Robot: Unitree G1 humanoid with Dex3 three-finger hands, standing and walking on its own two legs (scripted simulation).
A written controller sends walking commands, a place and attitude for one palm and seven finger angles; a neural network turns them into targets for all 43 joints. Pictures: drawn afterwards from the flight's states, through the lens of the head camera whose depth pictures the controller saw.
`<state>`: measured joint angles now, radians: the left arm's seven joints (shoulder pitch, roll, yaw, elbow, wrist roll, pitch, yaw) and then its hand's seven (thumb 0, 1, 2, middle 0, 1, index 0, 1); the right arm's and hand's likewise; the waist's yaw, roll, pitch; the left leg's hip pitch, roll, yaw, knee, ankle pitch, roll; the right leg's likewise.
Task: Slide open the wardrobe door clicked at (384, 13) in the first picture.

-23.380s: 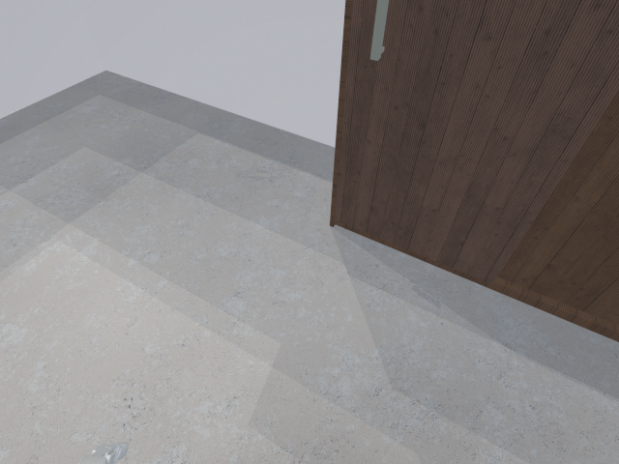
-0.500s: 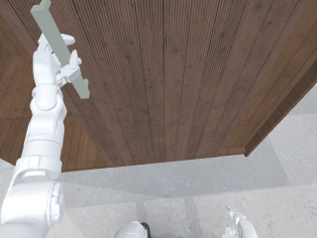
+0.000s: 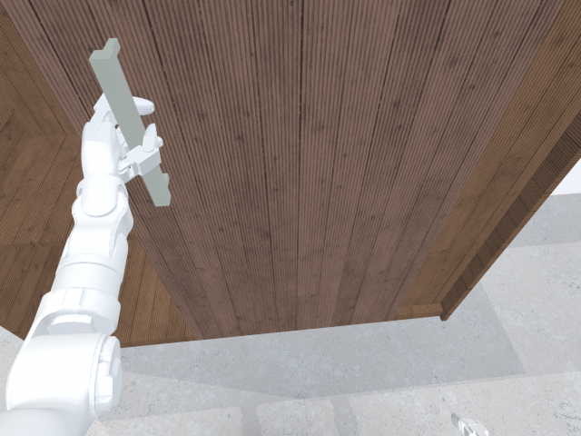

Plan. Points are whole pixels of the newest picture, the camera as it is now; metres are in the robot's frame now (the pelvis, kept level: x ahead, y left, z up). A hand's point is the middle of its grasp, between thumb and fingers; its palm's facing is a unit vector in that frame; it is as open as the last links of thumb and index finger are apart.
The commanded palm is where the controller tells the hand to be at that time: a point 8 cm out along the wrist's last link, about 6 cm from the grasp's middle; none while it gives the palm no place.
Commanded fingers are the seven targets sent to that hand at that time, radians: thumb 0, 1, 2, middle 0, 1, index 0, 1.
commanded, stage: loosen the grip on the handle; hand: left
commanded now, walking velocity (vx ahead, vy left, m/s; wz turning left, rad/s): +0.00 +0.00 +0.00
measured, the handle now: (141, 132) +0.48 +0.25 +0.16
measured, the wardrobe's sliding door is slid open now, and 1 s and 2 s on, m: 0.46 0.46 0.46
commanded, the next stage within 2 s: slip the hand off the handle in 0.62 s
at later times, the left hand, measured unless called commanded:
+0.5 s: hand (150, 151) +0.44 +0.22 +0.16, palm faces +0.27 -0.95 -0.16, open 13.2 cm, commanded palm +0.40 +0.26 +0.17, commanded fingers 0.00 -0.55 0.20 -0.26 -1.17 -0.26 -1.17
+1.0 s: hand (139, 151) +0.44 +0.24 +0.16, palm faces +0.25 -0.96 -0.13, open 14.1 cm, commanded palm +0.40 +0.31 +0.16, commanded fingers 0.00 -0.55 0.20 -0.25 -1.15 -0.25 -1.15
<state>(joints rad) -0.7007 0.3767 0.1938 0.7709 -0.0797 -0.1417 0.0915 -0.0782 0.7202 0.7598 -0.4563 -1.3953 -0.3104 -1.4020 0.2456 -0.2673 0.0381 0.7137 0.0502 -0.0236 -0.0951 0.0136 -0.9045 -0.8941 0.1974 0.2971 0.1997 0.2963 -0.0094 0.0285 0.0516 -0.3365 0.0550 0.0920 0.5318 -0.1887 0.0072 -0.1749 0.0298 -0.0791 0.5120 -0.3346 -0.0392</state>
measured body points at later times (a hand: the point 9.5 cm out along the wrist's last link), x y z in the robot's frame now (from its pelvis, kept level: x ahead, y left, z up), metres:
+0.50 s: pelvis -0.03 +0.00 -0.01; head +0.00 +0.01 +0.44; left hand +0.42 +0.27 +0.17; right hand +0.04 -0.27 -0.12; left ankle +0.06 +0.12 -0.73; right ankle -0.04 -0.09 -0.73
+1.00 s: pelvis +0.00 +0.01 -0.01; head +0.02 +0.01 +0.44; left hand +0.42 +0.29 +0.17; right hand +0.10 -0.25 -0.11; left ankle +0.06 +0.12 -0.73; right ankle -0.04 -0.09 -0.73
